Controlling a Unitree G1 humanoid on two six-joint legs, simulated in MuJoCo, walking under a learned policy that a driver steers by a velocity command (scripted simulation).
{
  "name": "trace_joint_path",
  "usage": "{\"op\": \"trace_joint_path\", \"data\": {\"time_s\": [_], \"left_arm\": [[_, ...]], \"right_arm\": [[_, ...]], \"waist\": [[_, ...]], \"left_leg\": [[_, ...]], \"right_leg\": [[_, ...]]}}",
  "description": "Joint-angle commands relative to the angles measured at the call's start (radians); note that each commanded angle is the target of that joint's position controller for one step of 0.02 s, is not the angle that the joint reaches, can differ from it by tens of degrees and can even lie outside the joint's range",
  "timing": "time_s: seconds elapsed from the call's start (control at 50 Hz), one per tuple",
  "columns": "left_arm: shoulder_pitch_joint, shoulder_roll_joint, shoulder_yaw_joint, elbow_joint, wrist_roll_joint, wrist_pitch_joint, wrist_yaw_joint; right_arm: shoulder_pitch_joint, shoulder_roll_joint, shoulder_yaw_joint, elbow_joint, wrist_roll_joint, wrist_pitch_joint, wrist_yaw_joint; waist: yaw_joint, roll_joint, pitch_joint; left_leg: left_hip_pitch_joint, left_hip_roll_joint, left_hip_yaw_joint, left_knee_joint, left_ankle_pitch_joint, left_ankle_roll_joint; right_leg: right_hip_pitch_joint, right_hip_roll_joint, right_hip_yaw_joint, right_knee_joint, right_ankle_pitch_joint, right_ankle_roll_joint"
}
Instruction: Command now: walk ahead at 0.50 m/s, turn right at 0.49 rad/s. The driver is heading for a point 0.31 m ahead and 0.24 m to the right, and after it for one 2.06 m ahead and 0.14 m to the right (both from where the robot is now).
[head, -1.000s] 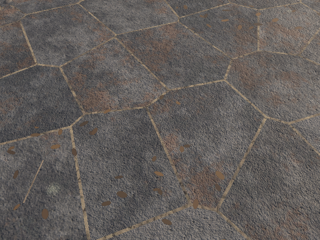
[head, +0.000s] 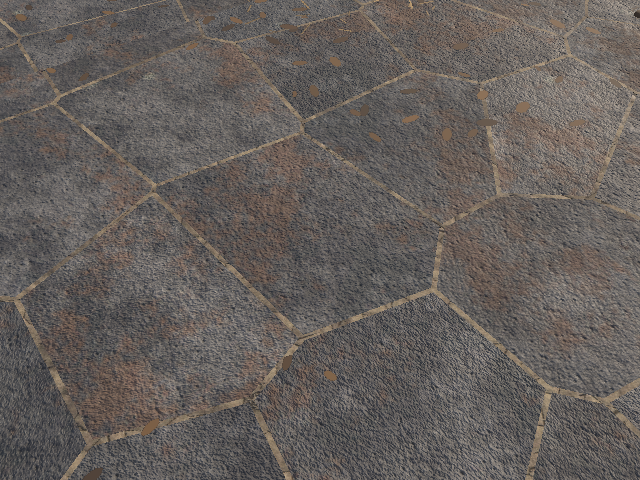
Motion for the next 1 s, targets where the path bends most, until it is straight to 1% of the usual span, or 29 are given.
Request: {"op": "trace_joint_path", "data": {"time_s": [0.02,0.12,0.18,0.22,0.26,0.28,0.3,0.32,0.34,0.36,0.38,0.4,0.42,0.44,0.46,0.5,0.54,0.6,0.7,0.74,0.78,0.8,0.82,0.84,0.86,0.88,0.92,0.96,1.0], "left_arm": [[0.016,0.023,0.010,-0.069,0.007,0.012,-0.002],[-0.133,0.003,-0.005,-0.124,0.014,0.001,-0.034],[-0.220,0.003,-0.011,-0.168,0.014,0.002,-0.053],[-0.243,0.016,-0.008,-0.195,0.013,0.005,-0.063],[-0.202,0.049,0.009,-0.205,0.014,0.010,-0.068],[-0.122,0.078,0.025,-0.191,0.011,0.013,-0.068],[0.030,0.123,0.054,-0.153,0.007,0.014,-0.061],[0.184,0.216,0.093,-0.115,0.009,0.023,-0.040],[0.126,0.330,0.104,-0.129,0.014,0.016,-0.031],[0.139,0.257,0.077,-0.175,0.028,-0.001,-0.041],[0.093,0.203,0.059,-0.177,0.035,-0.017,-0.046],[0.039,0.168,0.051,-0.181,0.023,-0.025,-0.045],[-0.025,0.137,0.044,-0.192,0.017,-0.023,-0.040],[-0.066,0.114,0.034,-0.210,0.027,-0.019,-0.034],[-0.079,0.119,0.034,-0.218,0.037,-0.016,-0.030],[-0.070,0.149,0.042,-0.217,0.038,-0.016,-0.020],[-0.053,0.165,0.047,-0.214,0.029,-0.008,-0.005],[-0.041,0.161,0.045,-0.213,0.015,0.020,0.015],[-0.022,0.159,0.043,-0.214,0.021,0.050,0.029],[-0.032,0.154,0.040,-0.223,0.021,0.057,0.029],[-0.066,0.127,0.025,-0.231,0.023,0.057,0.032],[-0.063,0.104,0.014,-0.227,0.025,0.053,0.032],[-0.018,0.052,-0.005,-0.225,0.048,0.044,0.032],[0.115,0.027,-0.012,-0.204,0.060,0.036,0.032],[0.130,0.062,-0.011,-0.189,0.063,0.043,0.031],[0.080,0.115,0.001,-0.182,0.055,0.053,0.031],[-0.005,0.123,0.012,-0.177,0.049,0.071,0.031],[-0.031,0.109,0.012,-0.174,0.038,0.075,0.029],[-0.042,0.083,0.009,-0.161,0.028,0.066,0.035]], "right_arm": [[-0.049,-0.132,-0.030,-0.047,-0.004,-0.019,-0.013],[-0.014,-0.170,-0.041,-0.035,0.003,-0.004,-0.029],[0.037,-0.193,-0.050,-0.020,0.018,0.014,-0.032],[0.051,-0.208,-0.057,-0.014,0.029,0.030,-0.032],[0.031,-0.236,-0.066,-0.022,0.038,0.044,-0.034],[0.017,-0.247,-0.069,-0.028,0.043,0.052,-0.035],[-0.003,-0.243,-0.066,-0.035,0.048,0.059,-0.035],[0.008,-0.209,-0.052,-0.053,0.026,0.056,-0.037],[0.091,-0.054,-0.007,-0.113,-0.016,0.032,-0.028],[0.020,-0.129,-0.013,-0.116,0.020,-0.006,-0.016],[-0.062,-0.166,-0.023,-0.142,0.055,-0.021,-0.012],[-0.068,-0.157,-0.021,-0.135,0.043,-0.027,-0.018],[-0.065,-0.168,-0.029,-0.121,0.017,-0.022,-0.028],[-0.052,-0.185,-0.038,-0.118,0.010,-0.006,-0.032],[-0.042,-0.182,-0.041,-0.122,0.008,0.012,-0.033],[-0.034,-0.146,-0.034,-0.131,0.000,0.036,-0.038],[-0.067,-0.130,-0.028,-0.147,-0.005,0.046,-0.043],[-0.140,-0.120,-0.020,-0.171,0.000,0.054,-0.036],[-0.241,-0.134,-0.019,-0.207,0.008,0.055,-0.021],[-0.237,-0.151,-0.024,-0.213,0.009,0.046,-0.017],[-0.169,-0.159,-0.027,-0.191,0.007,0.034,-0.009],[-0.142,-0.156,-0.025,-0.184,-0.001,0.024,-0.005],[-0.129,-0.193,-0.027,-0.191,-0.025,0.017,-0.008],[-0.153,-0.209,-0.020,-0.196,-0.049,0.025,-0.011],[-0.132,-0.094,0.012,-0.168,-0.039,0.033,-0.008],[-0.133,-0.069,0.025,-0.169,-0.019,0.034,0.005],[-0.134,-0.143,0.005,-0.162,0.006,0.050,0.013],[-0.162,-0.229,-0.025,-0.175,0.018,0.070,0.002],[-0.153,-0.239,-0.038,-0.182,0.023,0.089,-0.009]], "waist": [[0.028,0.119,0.004],[-0.017,0.091,0.040],[-0.046,0.083,0.067],[-0.039,0.093,0.070],[0.004,0.124,0.022],[0.055,0.135,-0.030],[0.142,0.116,-0.106],[0.199,0.014,-0.190],[0.053,-0.256,-0.254],[0.118,-0.118,-0.394],[0.120,-0.053,-0.285],[0.083,0.015,-0.198],[0.047,0.046,-0.142],[0.015,0.035,-0.127],[-0.004,0.029,-0.124],[-0.018,0.027,-0.129],[-0.012,0.012,-0.137],[0.016,-0.027,-0.153],[0.055,-0.060,-0.123],[0.049,-0.077,-0.116],[0.018,-0.096,-0.130],[-0.001,-0.081,-0.134],[0.018,0.014,-0.193],[0.100,0.206,-0.223],[0.095,0.297,-0.244],[0.060,0.243,-0.198],[0.039,0.183,-0.146],[0.044,0.179,-0.107],[0.028,0.202,-0.108]], "left_leg": [[0.039,0.289,-0.162,-0.228,0.138,0.148],[0.086,0.269,-0.008,-0.239,0.198,0.127],[0.183,0.297,0.031,-0.212,0.227,0.117],[0.253,0.317,0.053,-0.160,0.320,0.101],[0.289,0.320,0.082,-0.035,0.627,0.079],[0.284,0.310,0.098,0.095,0.771,0.066],[0.221,0.272,0.125,0.299,0.797,0.037],[-0.004,0.223,0.128,0.611,0.539,-0.022],[-0.444,-0.002,0.040,0.965,-0.409,-0.096],[-0.521,-0.018,-0.197,1.081,-0.491,-0.084],[-0.583,0.025,-0.210,1.078,-0.409,-0.063],[-0.563,0.070,-0.207,1.000,-0.325,-0.051],[-0.509,0.105,-0.206,0.921,-0.270,-0.055],[-0.432,0.121,-0.211,0.883,-0.242,-0.057],[-0.386,0.117,-0.209,0.851,-0.227,-0.064],[-0.362,0.093,-0.193,0.766,-0.179,-0.087],[-0.377,0.068,-0.191,0.658,-0.106,-0.106],[-0.367,0.037,-0.202,0.493,0.028,-0.120],[-0.359,-0.003,-0.234,0.326,0.032,-0.121],[-0.334,-0.017,-0.245,0.267,-0.024,-0.109],[-0.238,-0.005,-0.216,0.157,0.043,-0.077],[-0.132,0.016,-0.213,0.050,0.216,-0.046],[0.024,0.146,-0.335,0.046,0.521,0.011],[0.160,0.301,-0.514,0.095,0.878,0.168],[0.133,0.390,-0.669,0.056,0.768,0.280],[0.119,0.342,-0.659,0.036,0.621,0.272],[0.094,0.264,-0.605,0.022,0.385,0.206],[0.031,0.216,-0.572,-0.002,0.246,0.166],[0.019,0.176,-0.548,-0.016,0.176,0.148]], "right_leg": [[-0.109,-0.062,0.057,-0.057,0.118,0.015],[-0.089,-0.039,-0.024,-0.329,0.313,0.014],[-0.107,-0.026,-0.062,-0.422,0.290,-0.005],[-0.103,-0.007,-0.087,-0.456,0.219,-0.029],[0.001,0.051,-0.141,-0.464,0.118,-0.066],[0.112,0.094,-0.170,-0.471,0.079,-0.091],[0.322,0.145,-0.186,-0.537,0.130,-0.126],[0.612,0.079,-0.025,-0.577,0.192,-0.176],[0.892,-0.179,0.534,-0.668,0.213,-0.358],[0.936,-0.260,0.732,-0.779,0.284,-0.407],[0.864,-0.234,0.570,-0.771,0.451,-0.361],[0.727,-0.181,0.426,-0.753,0.550,-0.318],[0.593,-0.142,0.332,-0.757,0.603,-0.281],[0.487,-0.118,0.280,-0.775,0.660,-0.267],[0.424,-0.106,0.261,-0.788,0.706,-0.262],[0.369,-0.081,0.210,-0.791,0.807,-0.264],[0.366,-0.056,0.187,-0.780,0.816,-0.248],[0.381,-0.021,0.187,-0.752,0.708,-0.197],[0.422,-0.026,0.297,-0.698,0.532,-0.169],[0.445,-0.029,0.360,-0.658,0.503,-0.166],[0.462,-0.023,0.356,-0.600,0.492,-0.140],[0.435,0.008,0.334,-0.561,0.463,-0.107],[0.385,0.075,0.270,-0.459,0.346,-0.060],[0.260,0.188,0.183,-0.334,-0.127,0.000],[0.226,0.149,0.154,-0.291,-0.372,0.062],[0.204,0.122,0.135,-0.264,-0.376,0.087],[0.160,0.115,0.099,-0.264,-0.315,0.115],[0.186,0.123,0.068,-0.326,-0.261,0.121],[0.221,0.153,0.036,-0.397,-0.206,0.116]]}}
